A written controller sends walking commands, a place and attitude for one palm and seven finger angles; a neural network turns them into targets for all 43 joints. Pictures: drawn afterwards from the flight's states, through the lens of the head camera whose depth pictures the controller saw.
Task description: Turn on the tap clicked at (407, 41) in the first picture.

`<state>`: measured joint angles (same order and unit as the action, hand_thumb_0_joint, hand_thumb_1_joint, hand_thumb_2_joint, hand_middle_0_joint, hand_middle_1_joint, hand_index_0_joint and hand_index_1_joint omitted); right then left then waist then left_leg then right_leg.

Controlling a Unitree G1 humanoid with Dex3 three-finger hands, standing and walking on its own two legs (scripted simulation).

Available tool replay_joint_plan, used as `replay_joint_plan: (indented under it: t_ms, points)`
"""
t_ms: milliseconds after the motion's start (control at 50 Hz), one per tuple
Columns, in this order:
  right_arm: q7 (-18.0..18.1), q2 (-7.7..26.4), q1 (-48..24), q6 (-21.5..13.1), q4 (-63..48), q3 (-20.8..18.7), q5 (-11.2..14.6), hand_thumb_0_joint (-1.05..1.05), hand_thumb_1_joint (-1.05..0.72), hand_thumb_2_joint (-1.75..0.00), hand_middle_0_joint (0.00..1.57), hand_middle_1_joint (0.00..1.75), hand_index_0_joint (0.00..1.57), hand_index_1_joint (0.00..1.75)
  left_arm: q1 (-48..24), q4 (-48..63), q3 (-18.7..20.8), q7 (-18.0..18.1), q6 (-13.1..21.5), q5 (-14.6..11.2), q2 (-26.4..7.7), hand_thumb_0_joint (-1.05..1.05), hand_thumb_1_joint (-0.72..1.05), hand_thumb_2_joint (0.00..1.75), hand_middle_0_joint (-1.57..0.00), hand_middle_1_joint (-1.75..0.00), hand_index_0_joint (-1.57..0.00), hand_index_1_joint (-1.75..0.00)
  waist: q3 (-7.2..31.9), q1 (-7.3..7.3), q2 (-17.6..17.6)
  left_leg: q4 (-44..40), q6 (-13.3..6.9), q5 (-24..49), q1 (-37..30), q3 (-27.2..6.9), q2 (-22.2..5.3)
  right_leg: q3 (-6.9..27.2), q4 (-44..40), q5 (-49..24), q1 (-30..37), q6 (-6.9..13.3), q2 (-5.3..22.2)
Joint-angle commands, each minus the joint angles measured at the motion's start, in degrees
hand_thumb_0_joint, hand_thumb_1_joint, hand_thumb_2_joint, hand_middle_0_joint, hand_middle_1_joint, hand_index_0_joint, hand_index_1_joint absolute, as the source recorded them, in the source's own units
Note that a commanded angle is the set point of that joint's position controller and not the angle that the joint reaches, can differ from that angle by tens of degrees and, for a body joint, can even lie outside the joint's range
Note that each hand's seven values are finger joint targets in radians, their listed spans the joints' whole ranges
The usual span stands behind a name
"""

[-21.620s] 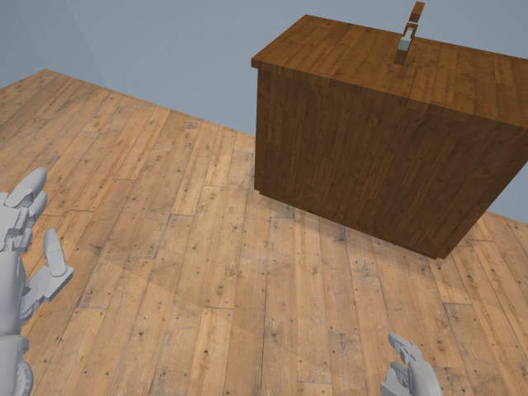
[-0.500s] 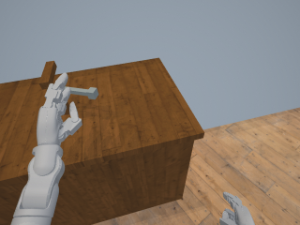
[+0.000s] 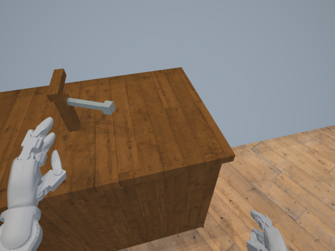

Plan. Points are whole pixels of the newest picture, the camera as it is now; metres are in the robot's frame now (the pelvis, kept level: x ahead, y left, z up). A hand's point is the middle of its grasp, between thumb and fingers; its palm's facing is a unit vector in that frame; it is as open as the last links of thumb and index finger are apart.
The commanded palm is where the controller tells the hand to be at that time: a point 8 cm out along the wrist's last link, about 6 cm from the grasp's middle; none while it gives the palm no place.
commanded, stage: draw the hand back beside the body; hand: left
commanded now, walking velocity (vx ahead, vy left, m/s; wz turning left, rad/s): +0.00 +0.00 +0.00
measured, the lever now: (108, 107) +0.45 +0.23 +0.11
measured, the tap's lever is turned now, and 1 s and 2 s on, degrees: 62 62 62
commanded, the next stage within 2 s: step back with the hand held close in 0.36 s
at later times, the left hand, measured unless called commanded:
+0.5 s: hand (53, 176) +0.20 +0.24 +0.15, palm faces +0.39 -0.85 -0.35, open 7.4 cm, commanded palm +0.16 +0.29 +0.17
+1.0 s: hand (20, 206) +0.14 +0.27 +0.15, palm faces +0.37 -0.83 -0.42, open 7.4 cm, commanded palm +0.09 +0.31 +0.17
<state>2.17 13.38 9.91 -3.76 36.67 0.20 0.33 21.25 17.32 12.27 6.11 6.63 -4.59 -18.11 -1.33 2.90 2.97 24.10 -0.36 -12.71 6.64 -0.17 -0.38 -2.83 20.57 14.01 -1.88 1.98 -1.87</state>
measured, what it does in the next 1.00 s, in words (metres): shifts its weight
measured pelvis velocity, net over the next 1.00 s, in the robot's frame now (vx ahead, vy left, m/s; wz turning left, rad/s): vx -0.06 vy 0.02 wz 0.01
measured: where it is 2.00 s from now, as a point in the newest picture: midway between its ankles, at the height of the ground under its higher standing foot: outside the picture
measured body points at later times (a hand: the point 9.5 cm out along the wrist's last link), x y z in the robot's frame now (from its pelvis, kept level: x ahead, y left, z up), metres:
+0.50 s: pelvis +0.00 +0.00 +0.00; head -0.02 -0.02 +0.45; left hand +0.17 +0.28 +0.17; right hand +0.19 -0.21 -0.09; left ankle +0.01 +0.12 -0.74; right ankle -0.02 -0.10 -0.74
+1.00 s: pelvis -0.06 +0.02 -0.01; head -0.04 +0.03 +0.43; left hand +0.12 +0.31 +0.17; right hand +0.12 -0.22 -0.09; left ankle +0.01 +0.12 -0.74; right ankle -0.02 -0.10 -0.74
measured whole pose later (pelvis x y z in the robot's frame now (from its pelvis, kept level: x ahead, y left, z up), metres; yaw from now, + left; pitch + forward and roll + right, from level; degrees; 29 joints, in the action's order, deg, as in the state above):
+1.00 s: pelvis -0.06 +0.02 -0.01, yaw +1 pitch +0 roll -3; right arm 4.5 14.0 10.8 -1.3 32.4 -0.1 0.9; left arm 29.3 30.0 18.9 7.9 8.8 -4.0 -23.0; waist -1.7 1.1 2.7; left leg 34.4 -1.9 -11.4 23.4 -1.1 -0.3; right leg -4.1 29.2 12.1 -17.5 0.6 -1.5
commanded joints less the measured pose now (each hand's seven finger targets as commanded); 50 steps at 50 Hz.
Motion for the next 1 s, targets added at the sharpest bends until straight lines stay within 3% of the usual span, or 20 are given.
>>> replay_joint_plan:
  t_ms: [0, 60, 120, 240, 300, 380, 440, 460, 480, 500, 540, 600, 660, 720, 760, 780, 860, 880, 940, 980]
  points:
    - [0.11, 5.4, -6.81, -3.58, -9.66, -2.11, -0.16, 0.0, -0.9, -0.9, 0.2, 0.3, 0.2, 0.3, -3.94, 18.04, 9.17, 1.29, 4.73, 0.09, -12.15, 0.0, 0.9, 0.9, -0.2, -0.3, -0.2, -0.3, 6.77, 0.63, 3.84, -2.09, -1.19, 13.23, -4.08, -1.63, -0.52, 1.21, -2.39, -13.95, -2.51, 0.14, 1.78]
    - [-0.15, 5.63, -6.34, -3.47, -9.63, -2.19, -0.05, 0.0, -0.9, -0.9, 0.2, 0.3, 0.2, 0.3, -0.44, 18.08, 9.94, 1.11, 4.01, -0.18, -11.75, 0.0, 0.9, 0.9, -0.2, -0.3, -0.2, -0.3, 4.99, 0.43, 2.47, -2.0, -0.91, 13.51, -2.97, -2.18, -0.91, 0.78, -2.28, -13.47, -3.28, 0.26, 1.55]
    - [0.06, 5.72, -6.42, -3.59, -9.51, -2.16, 0.0, 0.0, -0.9, -0.9, 0.2, 0.3, 0.2, 0.3, -2.74, 16.15, 7.93, 1.04, 3.54, -0.07, -9.83, 0.0, 0.9, 0.9, -0.2, -0.3, -0.2, -0.3, 2.96, -0.23, 1.17, -1.84, -0.96, 11.79, -2.77, -2.11, -1.01, 0.63, -2.24, -12.01, -5.26, 0.01, 1.45]
    - [0.49, 5.98, -6.94, -3.2, -9.79, -2.34, 0.11, 0.0, -0.9, -0.9, 0.2, 0.3, 0.2, 0.3, -4.62, 14.4, 7.59, 1.02, 3.24, -0.09, -9.86, 0.0, 0.9, 0.9, -0.2, -0.3, -0.2, -0.3, 3.77, -0.03, -2.57, -2.21, -1.48, 8.52, -2.78, -2.68, -0.78, 0.73, -2.38, -8.91, -5.55, -0.24, 1.5]
    - [0.49, 5.75, -7.04, -3.31, -9.76, -2.05, -0.03, 0.0, -0.9, -0.9, 0.2, 0.3, 0.2, 0.3, -4.77, 16.63, 7.93, 1.16, 3.62, 0.12, -10.58, 0.0, 0.9, 0.9, -0.2, -0.3, -0.2, -0.3, 5.75, 0.3, 0.4, -2.2, -1.29, 9.25, -3.48, -2.82, -0.53, 0.9, -2.2, -9.46, -4.45, -0.01, 1.62]
    - [0.39, 5.4, -6.91, -3.78, -9.6, -1.68, -0.23, 0.0, -0.9, -0.9, 0.2, 0.3, 0.2, 0.3, -3.7, 18.04, 8.72, 1.59, 3.81, 0.39, -11.33, 0.0, 0.9, 0.9, -0.2, -0.3, -0.2, -0.3, 5.39, 0.59, 4.56, -2.32, -0.96, 9.58, -2.62, -3.01, -0.28, 0.8, -2.12, -9.7, -3.7, 0.36, 1.7]
    - [0.26, 5.55, -6.68, -3.88, -9.54, -1.89, -0.17, 0.0, -0.9, -0.9, 0.2, 0.3, 0.2, 0.3, -2.34, 17.44, 8.98, 1.45, 3.69, 0.13, -11.34, 0.0, 0.9, 0.9, -0.2, -0.3, -0.2, -0.3, 5.37, 0.49, 1.65, -1.87, -1.01, 10.59, -2.53, -2.78, -0.48, 0.65, -2.11, -11.06, -3.63, 0.24, 1.65]
    - [0.3, 5.66, -7.07, -3.88, -9.78, -1.73, -0.09, 0.0, -0.9, -0.9, 0.2, 0.3, 0.2, 0.3, -5.24, 20.19, 9.43, 1.56, 3.96, 0.12, -12.52, 0.0, 0.9, 0.9, -0.2, -0.3, -0.2, -0.3, 6.04, 0.37, 2.42, -2.04, -1.04, 10.81, -3.09, -2.89, -0.46, 0.71, -2.22, -11.32, -3.37, 0.31, 1.76]
    - [1.02, 5.75, -7.7, -3.02, -11.8, -1.19, 0.37, 0.0, -0.9, -0.9, 0.2, 0.3, 0.2, 0.3, -14.1, 25.17, 19.13, 1.86, 5.97, -0.25, -21.61, 0.0, 0.9, 0.9, -0.2, -0.3, -0.2, -0.3, 1.42, 0.07, 0.94, 0.82, -2.55, 10.29, 1.06, -3.95, -2.64, 5.53, -3.46, -17.93, -8.29, -0.46, 4.91]
    - [1.33, 4.76, -7.16, -2.42, -9.4, -0.78, -0.02, 0.0, -0.9, -0.9, 0.2, 0.3, 0.2, 0.3, -7.75, 17.7, 15.5, 1.02, 5.98, -0.03, -16.29, 0.0, 0.9, 0.9, -0.2, -0.3, -0.2, -0.3, 1.73, -0.65, -2.56, 2.54, -2.65, 11.66, 1.37, -4.54, -2.57, 5.02, -2.83, -21.76, -8.73, -0.55, 6.63]
    - [1.25, 5.28, -6.11, -1.38, -10.53, -1.46, 0.09, 0.0, -0.9, -0.9, 0.2, 0.3, 0.2, 0.3, -1.08, 13.21, 12.59, 0.03, 4.8, 0.23, -12.3, 0.0, 0.9, 0.9, -0.2, -0.3, -0.2, -0.3, 4.18, -0.95, -5.04, 4.18, -2.6, 16.36, 0.41, -4.18, -3.04, 5.39, -1.59, -26.0, -8.69, -1.02, 7.5]
    - [1.14, 6.03, -5.43, -0.18, -12.23, -2.18, 0.39, 0.0, -0.9, -0.9, 0.2, 0.3, 0.2, 0.3, 3.34, 13.92, 9.9, -0.62, 4.48, 0.31, -9.49, 0.0, 0.9, 0.9, -0.2, -0.3, -0.2, -0.3, 8.93, -0.82, 0.35, 3.94, -2.54, 22.84, -1.08, -3.95, -4.44, 4.36, 1.25, -24.56, -8.26, -1.5, 7.1]
    - [1.32, 6.23, -5.83, 0.58, -13.33, -2.23, 0.43, 0.0, -0.9, -0.9, 0.2, 0.3, 0.2, 0.3, 5.39, 16.83, 10.69, -0.32, 4.17, 0.23, -10.84, 0.0, 0.9, 0.9, -0.2, -0.3, -0.2, -0.3, 10.41, -0.61, 0.33, 3.29, -2.49, 22.38, 0.11, -4.57, -4.91, 4.43, 1.67, -20.69, -9.09, -1.5, 6.74]
    - [1.84, 6.15, -5.86, 0.91, -14.4, -2.55, 0.51, 0.0, -0.9, -0.9, 0.2, 0.3, 0.2, 0.3, 4.8, 20.82, 12.62, 0.39, 4.44, 0.35, -13.39, 0.0, 0.9, 0.9, -0.2, -0.3, -0.2, -0.3, 11.04, -0.69, -3.57, 4.23, -2.2, 17.75, 2.58, -4.77, -4.73, 5.26, 1.52, -18.56, -10.03, -1.24, 7.43]
    - [2.24, 6.35, -6.11, 0.87, -14.32, -2.68, 0.51, 0.0, -0.9, -0.9, 0.2, 0.3, 0.2, 0.3, 3.13, 24.01, 15.89, 1.21, 5.09, 0.46, -17.56, 0.0, 0.9, 0.9, -0.2, -0.3, -0.2, -0.3, 11.13, -0.69, -3.15, 4.33, -2.06, 14.37, 4.14, -5.29, -4.62, 5.91, 1.7, -16.57, -11.03, -0.43, 8.33]
    - [2.41, 5.78, -6.05, 0.83, -14.34, -2.55, 0.46, 0.0, -0.9, -0.9, 0.2, 0.3, 0.2, 0.3, 3.47, 24.0, 14.38, 1.35, 5.26, 0.37, -15.56, 0.0, 0.9, 0.9, -0.2, -0.3, -0.2, -0.3, 10.61, -1.04, -2.58, 4.43, -2.07, 11.86, 5.03, -5.48, -4.43, 6.09, 1.7, -14.52, -11.66, -0.29, 8.49]
    - [2.61, 6.36, -5.31, 0.02, -13.84, -2.99, 0.47, 0.0, -0.9, -0.9, 0.2, 0.3, 0.2, 0.3, 4.56, 24.16, 14.93, 2.41, 5.66, 0.22, -16.07, 0.0, 0.9, 0.9, -0.2, -0.3, -0.2, -0.3, 8.02, -1.74, -0.54, 6.2, -1.56, -1.92, 7.64, -6.18, -3.38, 8.3, -0.21, -4.58, -17.22, 1.32, 10.17]
    - [2.63, 6.08, -5.01, -0.16, -13.58, -2.85, 0.54, 0.0, -0.9, -0.9, 0.2, 0.3, 0.2, 0.3, 4.47, 24.28, 13.38, 2.49, 5.89, 0.28, -14.27, 0.0, 0.9, 0.9, -0.2, -0.3, -0.2, -0.3, 7.35, -2.08, 0.13, 5.93, -1.6, -5.07, 8.54, -6.75, -3.55, 7.95, -0.18, -1.68, -18.13, 1.41, 9.92]
    - [2.69, 6.78, -4.42, -1.06, -13.4, -2.84, 0.49, 0.0, -0.9, -0.9, 0.2, 0.3, 0.2, 0.3, 5.33, 24.06, 13.01, 3.06, 6.08, 0.59, -13.69, 0.0, 0.9, 0.9, -0.2, -0.3, -0.2, -0.3, 5.75, -2.35, 1.51, 4.17, -1.88, -11.88, 10.75, -9.09, -4.51, 6.79, 0.77, 6.11, -21.02, 1.1, 8.3]
    - [2.96, 7.16, -4.71, -1.61, -13.55, -2.52, 0.13, 0.0, -0.9, -0.9, 0.2, 0.3, 0.2, 0.3, 5.24, 24.81, 12.4, 3.19, 6.04, 1.14, -12.62, 0.0, 0.9, 0.9, -0.2, -0.3, -0.2, -0.3, 6.04, -2.26, 6.62, -4.64, -2.95, -18.2, 14.73, -13.42, -7.24, 4.0, 5.98, 8.4, -17.66, -0.96, 3.73]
